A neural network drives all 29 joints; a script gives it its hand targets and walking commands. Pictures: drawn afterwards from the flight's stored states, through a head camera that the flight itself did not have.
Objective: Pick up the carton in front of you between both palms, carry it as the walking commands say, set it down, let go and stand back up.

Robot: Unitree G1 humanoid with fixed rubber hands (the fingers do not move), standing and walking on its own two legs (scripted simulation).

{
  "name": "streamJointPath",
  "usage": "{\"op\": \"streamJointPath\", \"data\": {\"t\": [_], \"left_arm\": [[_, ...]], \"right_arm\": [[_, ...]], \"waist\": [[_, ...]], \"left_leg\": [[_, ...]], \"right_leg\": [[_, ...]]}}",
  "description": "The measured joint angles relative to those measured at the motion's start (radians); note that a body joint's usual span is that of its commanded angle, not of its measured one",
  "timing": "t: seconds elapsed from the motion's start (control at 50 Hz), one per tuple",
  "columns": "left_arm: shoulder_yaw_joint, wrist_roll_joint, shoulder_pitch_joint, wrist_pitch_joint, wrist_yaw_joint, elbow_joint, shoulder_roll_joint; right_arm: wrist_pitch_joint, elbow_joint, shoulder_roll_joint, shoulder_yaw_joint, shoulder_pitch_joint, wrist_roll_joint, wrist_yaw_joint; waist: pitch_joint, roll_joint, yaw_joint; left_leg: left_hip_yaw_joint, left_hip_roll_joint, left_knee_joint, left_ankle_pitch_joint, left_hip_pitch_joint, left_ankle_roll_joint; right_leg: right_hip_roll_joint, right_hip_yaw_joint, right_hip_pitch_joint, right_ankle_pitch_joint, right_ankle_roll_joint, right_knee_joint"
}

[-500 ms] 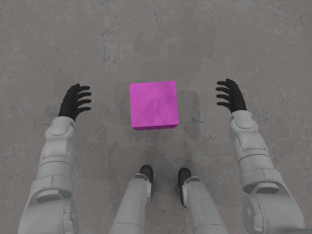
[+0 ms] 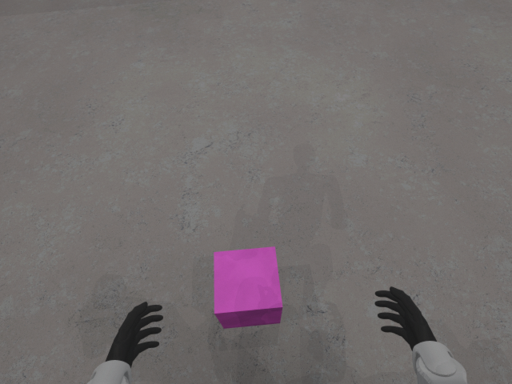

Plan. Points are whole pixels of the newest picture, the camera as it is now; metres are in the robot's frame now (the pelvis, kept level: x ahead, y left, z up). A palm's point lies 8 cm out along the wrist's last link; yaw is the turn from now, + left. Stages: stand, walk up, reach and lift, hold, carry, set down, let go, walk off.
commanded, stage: let go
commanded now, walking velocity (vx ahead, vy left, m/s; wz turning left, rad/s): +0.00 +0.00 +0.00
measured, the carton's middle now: (248, 289) +0.43 +0.07 -0.65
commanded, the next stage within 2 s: stand in 0.48 s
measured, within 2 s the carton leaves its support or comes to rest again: neither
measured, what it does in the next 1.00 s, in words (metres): stands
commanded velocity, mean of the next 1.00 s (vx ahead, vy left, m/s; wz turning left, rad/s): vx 0.00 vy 0.00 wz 0.00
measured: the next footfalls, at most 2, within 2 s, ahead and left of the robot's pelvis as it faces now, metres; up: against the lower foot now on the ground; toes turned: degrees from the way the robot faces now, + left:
none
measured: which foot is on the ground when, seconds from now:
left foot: down 0.00-1.00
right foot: down 0.00-1.00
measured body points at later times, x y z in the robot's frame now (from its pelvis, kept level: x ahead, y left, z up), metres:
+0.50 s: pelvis +0.00 +0.00 +0.00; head +0.01 +0.00 +0.45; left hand +0.18 +0.24 -0.07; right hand +0.17 -0.23 -0.08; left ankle -0.01 +0.12 -0.74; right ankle -0.02 -0.10 -0.74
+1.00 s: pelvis +0.02 +0.02 +0.00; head +0.03 +0.03 +0.45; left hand +0.17 +0.31 -0.10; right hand +0.16 -0.28 -0.09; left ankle -0.01 +0.12 -0.74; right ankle -0.02 -0.10 -0.74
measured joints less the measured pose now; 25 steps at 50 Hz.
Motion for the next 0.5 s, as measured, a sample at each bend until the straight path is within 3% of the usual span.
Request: {"op": "streamJointPath", "data": {"t": [0.16, 0.4, 0.5], "left_arm": [[-0.012, 0.017, 0.040, 0.083, -0.005, -0.035, 0.012], [-0.008, 0.038, 0.025, 0.141, -0.002, -0.051, 0.006], [-0.022, 0.038, 0.024, 0.179, 0.043, -0.065, 0.026]], "right_arm": [[0.073, -0.038, -0.015, 0.020, 0.066, 0.008, 0.027], [0.129, -0.058, -0.008, 0.021, 0.054, 0.000, 0.034], [0.087, -0.005, -0.015, 0.029, 0.061, 0.004, 0.001]], "waist": [[0.053, -0.018, -0.015], [0.100, -0.017, -0.016], [0.069, -0.014, -0.013]], "left_leg": [[-0.010, 0.006, -0.029, -0.011, 0.180, -0.008], [-0.008, 0.003, -0.013, -0.030, 0.247, -0.002], [-0.011, -0.005, 0.019, -0.045, 0.212, 0.003]], "right_leg": [[0.005, -0.009, 0.181, -0.014, -0.013, -0.027], [0.002, -0.007, 0.253, -0.027, -0.008, -0.023], [-0.004, -0.011, 0.223, -0.040, -0.002, 0.002]]}}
